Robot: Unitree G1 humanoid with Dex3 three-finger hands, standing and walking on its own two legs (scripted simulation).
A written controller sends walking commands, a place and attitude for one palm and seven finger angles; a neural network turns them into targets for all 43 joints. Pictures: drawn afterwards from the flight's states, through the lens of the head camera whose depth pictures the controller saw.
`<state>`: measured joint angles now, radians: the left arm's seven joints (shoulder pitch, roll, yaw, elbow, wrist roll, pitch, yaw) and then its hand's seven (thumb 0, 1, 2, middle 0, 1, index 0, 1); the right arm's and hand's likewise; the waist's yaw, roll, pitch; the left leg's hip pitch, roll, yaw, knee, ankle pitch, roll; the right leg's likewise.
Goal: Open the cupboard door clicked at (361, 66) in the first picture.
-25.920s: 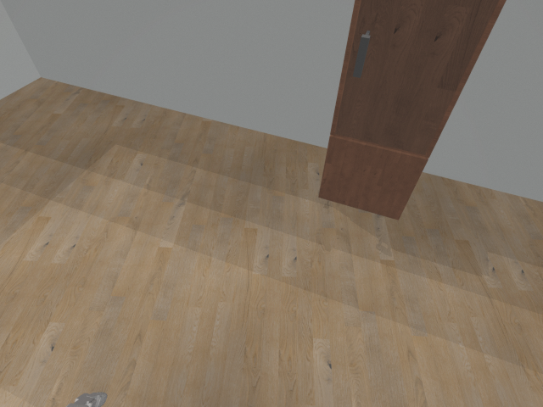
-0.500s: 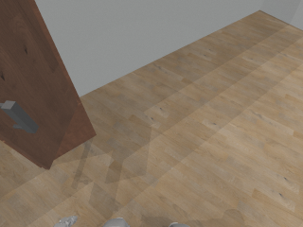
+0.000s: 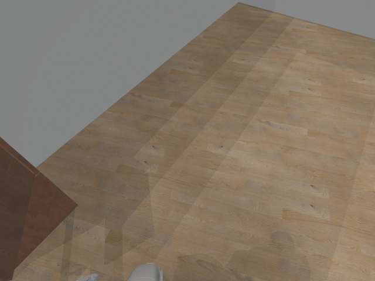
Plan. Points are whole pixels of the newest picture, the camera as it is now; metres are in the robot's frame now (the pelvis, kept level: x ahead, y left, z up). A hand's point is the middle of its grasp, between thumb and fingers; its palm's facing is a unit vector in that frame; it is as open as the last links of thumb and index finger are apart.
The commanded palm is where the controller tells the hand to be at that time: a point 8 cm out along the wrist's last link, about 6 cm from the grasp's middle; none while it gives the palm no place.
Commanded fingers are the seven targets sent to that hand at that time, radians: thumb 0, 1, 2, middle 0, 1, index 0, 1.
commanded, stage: walk to a spot facing it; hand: left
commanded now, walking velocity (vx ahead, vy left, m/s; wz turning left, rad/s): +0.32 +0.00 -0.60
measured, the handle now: out of the picture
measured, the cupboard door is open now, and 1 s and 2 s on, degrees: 46 46 46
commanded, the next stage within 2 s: turn to face it in 1.34 s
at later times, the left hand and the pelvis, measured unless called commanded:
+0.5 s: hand (150, 198) +0.34 +0.13 -0.16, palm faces -0.34 -0.92 -0.18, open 7.4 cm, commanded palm none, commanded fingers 0.00 0.90 0.90 -0.20 -0.30 -0.20 -0.30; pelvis +0.17 -0.02 +0.00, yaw -18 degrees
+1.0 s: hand (183, 171) +0.44 +0.04 -0.18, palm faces -0.34 -0.92 -0.18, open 7.3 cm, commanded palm none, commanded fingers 0.00 0.90 0.90 -0.20 -0.30 -0.20 -0.30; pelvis +0.38 -0.13 +0.00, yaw -25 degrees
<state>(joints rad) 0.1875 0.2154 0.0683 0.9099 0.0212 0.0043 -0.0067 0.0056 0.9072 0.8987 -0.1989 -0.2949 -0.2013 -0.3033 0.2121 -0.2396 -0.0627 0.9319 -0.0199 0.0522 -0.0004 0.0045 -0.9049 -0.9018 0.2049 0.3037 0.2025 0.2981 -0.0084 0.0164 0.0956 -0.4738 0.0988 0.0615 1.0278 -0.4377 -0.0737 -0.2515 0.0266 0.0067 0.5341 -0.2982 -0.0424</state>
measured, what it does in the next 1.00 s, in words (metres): walks ahead, turning right: left foot, then right foot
